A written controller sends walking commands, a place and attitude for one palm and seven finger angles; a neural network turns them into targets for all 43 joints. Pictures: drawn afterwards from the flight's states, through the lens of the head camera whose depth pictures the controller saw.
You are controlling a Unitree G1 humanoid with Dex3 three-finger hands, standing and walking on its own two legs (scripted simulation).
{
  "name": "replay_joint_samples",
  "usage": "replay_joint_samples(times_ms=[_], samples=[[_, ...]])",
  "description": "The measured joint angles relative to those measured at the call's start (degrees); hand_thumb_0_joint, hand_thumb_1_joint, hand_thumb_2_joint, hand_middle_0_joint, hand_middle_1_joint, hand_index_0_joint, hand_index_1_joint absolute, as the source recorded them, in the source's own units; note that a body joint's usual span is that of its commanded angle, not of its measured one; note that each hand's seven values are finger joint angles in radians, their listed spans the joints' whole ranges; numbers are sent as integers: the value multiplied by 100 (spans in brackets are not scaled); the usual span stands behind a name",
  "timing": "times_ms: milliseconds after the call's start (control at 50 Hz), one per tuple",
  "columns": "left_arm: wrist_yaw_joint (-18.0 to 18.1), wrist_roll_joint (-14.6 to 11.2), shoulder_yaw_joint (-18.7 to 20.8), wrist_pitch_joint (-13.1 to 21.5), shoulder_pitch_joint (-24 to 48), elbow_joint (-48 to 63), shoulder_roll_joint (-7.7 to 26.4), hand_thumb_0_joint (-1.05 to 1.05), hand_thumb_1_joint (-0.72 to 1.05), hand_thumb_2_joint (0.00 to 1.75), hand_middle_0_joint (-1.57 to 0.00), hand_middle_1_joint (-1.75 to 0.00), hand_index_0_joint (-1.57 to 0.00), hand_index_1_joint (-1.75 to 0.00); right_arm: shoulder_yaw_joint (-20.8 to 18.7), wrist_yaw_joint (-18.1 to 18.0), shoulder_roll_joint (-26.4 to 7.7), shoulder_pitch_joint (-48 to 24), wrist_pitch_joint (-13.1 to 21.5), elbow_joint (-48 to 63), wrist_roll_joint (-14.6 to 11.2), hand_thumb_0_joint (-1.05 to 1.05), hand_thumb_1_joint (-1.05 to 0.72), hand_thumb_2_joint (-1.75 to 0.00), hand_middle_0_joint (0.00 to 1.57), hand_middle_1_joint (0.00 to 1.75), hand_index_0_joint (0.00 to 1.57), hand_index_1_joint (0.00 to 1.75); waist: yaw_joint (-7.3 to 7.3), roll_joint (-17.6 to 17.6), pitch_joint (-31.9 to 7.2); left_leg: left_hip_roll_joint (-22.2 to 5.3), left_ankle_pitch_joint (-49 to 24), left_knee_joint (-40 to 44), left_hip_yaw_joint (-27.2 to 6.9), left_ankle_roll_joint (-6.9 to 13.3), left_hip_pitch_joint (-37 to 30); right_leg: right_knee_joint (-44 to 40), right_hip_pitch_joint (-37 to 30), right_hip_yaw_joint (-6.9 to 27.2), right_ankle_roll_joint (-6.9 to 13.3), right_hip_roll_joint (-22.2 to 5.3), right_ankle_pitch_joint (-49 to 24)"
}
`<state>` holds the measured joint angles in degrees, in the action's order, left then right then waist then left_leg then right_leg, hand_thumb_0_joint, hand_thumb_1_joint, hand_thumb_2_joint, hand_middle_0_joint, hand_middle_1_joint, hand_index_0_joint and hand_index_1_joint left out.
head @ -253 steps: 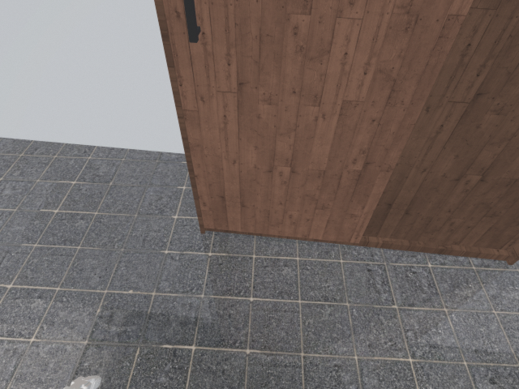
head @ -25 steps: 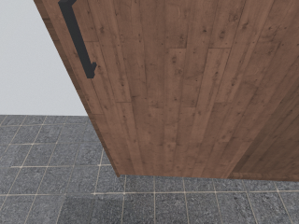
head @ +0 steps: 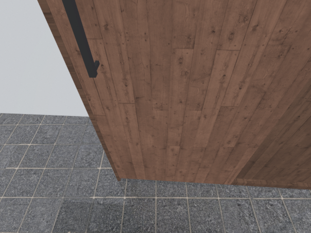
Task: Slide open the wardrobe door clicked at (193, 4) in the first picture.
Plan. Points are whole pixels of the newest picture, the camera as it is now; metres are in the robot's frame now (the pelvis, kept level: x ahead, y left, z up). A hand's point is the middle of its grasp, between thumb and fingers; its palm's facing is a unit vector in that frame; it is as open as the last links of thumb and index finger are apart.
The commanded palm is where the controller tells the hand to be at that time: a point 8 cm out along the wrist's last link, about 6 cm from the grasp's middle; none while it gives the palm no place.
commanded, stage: look again from close up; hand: left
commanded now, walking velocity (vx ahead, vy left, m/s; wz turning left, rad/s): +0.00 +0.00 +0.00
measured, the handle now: (85, 37) +0.51 +0.21 +0.25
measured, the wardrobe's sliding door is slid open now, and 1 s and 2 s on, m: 0.00 0.00 0.00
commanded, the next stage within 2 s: raise the hand with hooked fingers in 0.50 s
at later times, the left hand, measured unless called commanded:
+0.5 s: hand out of the picture +0.00 +0.18 -0.17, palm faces +0.03 -0.98 -0.21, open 7.3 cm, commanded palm none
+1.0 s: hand (80, 217) +0.16 +0.19 +0.00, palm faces -0.01 -1.00 +0.02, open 8.5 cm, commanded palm +0.13 +0.26 +0.01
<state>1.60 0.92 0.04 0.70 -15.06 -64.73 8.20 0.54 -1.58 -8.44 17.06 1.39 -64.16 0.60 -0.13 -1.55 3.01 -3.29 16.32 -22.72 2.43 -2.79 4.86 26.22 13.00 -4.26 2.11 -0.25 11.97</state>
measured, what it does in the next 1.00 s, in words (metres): stands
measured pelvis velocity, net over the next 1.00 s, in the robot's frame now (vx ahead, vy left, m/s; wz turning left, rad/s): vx -0.02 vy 0.02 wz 0.01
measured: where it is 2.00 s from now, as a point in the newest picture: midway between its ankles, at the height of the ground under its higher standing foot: outside the picture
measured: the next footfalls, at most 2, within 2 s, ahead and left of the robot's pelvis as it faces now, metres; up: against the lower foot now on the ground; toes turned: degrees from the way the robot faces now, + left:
none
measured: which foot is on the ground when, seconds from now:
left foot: down 0.00-1.00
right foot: down 0.00-1.00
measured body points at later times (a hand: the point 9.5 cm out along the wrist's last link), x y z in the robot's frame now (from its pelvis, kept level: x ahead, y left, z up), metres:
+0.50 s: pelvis +0.00 +0.01 +0.00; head +0.01 +0.00 +0.45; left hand +0.00 +0.23 -0.16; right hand -0.03 -0.20 -0.17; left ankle -0.05 +0.15 -0.74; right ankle +0.03 -0.09 -0.74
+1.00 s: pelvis -0.02 +0.02 -0.04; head -0.01 +0.03 +0.41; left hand +0.15 +0.24 +0.00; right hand +0.22 -0.24 -0.04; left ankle -0.05 +0.15 -0.74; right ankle +0.03 -0.09 -0.74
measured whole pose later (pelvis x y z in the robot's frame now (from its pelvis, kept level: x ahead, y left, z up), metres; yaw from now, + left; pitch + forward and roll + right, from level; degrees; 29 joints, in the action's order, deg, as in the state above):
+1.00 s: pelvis -0.02 +0.02 -0.04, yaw +0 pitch +5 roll +1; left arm -15.3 -13.5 5.4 21.1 -29.7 1.4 10.2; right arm -4.5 -1.1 -16.7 8.2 14.2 -25.6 -2.2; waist -0.5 2.1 -4.9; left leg -1.7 27.6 -48.7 2.6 -0.7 26.0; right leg 49.1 33.1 -2.9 0.2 -3.0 20.9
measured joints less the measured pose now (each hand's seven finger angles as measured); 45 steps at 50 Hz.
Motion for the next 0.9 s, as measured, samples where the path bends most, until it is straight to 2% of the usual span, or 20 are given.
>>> replay_joint_samples(times_ms=[620, 640, 660, 700, 760, 800, 860, 880, 900], samples=[[52, 9, 22, 30, 35, 68, 40, 0, 92, 90, -20, -30, -20, -29, -33, 10, 70, 56, 11, -23, -11, 0, -91, -90, 20, 30, 20, 30, -12, 76, 39, 52, 44, -183, 31, 81, 139, 29, 70, 33, -83, -57, -38], [95, -254, 45, -317, -260, 945, 54, 1, 92, 90, -20, -30, -20, -30, 11, -8, 29, 104, 68, 192, -90, 0, -91, -90, 20, 30, 20, 30, -16, 63, 61, 37, 97, -286, 51, 86, 185, 80, 107, 49, -90, -45, -34], [156, -483, 143, -590, -605, 2138, 95, 2, 93, 89, -20, -30, -20, -30, 56, -95, -11, 197, 307, 448, -167, 1, -91, -90, 20, 30, 20, 30, -65, 71, 96, 48, 135, -331, 84, 94, 168, 169, 127, 83, -94, -57, -5], [381, -728, 139, -297, -1067, 3927, 177, 3, 93, 89, -21, -31, -20, -30, 23, -269, -165, 356, 869, 860, -258, 2, -92, -90, 21, 30, 20, 30, -67, 37, -26, 110, 181, -438, 61, 124, 245, 342, 212, 74, -115, -130, 92], [378, -997, 214, 400, -1025, 5471, 173, 3, 90, 88, -20, -32, -20, -32, -99, -296, -447, 234, 1458, 1444, -299, 2, -92, -90, 21, 30, 20, 30, 104, -37, -293, 205, 283, -798, -76, 172, 612, 633, 482, -37, -174, -260, 229], [53, -1131, 345, 1128, -816, 5940, 125, 2, 87, 86, -20, -34, -20, -34, -213, -212, -575, 0, 1664, 1853, -247, 2, -92, -90, 20, 30, 20, 30, 153, -3, -529, 228, 411, -1141, -56, 184, 984, 961, 864, -2, -186, -298, 337], [-836, -1335, 492, 2309, -693, 6203, 35, 1, 80, 84, -20, -38, -20, -37, -361, 36, -679, -456, 1687, 2520, -180, 2, -92, -90, 20, 30, 20, 30, 209, 124, -737, 191, 695, -1770, 19, 179, 1516, 1535, 1422, 94, -171, -280, 545], [-1155, -1347, 511, 2556, -719, 6232, 34, 1, 78, 83, -20, -39, -20, -39, -401, 112, -714, -590, 1642, 2765, -180, 2, -92, -90, 20, 30, 20, 30, 213, 159, -750, 173, 795, -1971, 37, 181, 1648, 1710, 1557, 117, -167, -269, 614], [-1417, -1343, 515, 2660, -789, 6272, 57, 1, 76, 83, -21, -40, -21, -40, -434, 155, -746, -699, 1585, 3001, -196, 2, -92, -90, 20, 30, 20, 30, 194, 199, -767, 163, 865, -2137, 51, 167, 1767, 1870, 1686, 143, -168, -262, 680]])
